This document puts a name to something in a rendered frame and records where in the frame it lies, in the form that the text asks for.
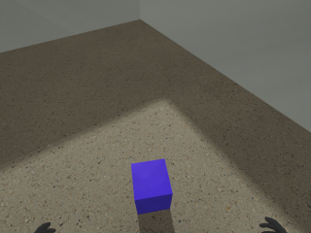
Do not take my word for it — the robot left hand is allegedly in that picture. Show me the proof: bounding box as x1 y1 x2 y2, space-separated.
34 222 56 233

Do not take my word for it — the carton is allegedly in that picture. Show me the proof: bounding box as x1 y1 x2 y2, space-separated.
131 158 173 215

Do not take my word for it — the robot right hand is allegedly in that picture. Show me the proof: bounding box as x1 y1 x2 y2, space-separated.
259 216 287 233

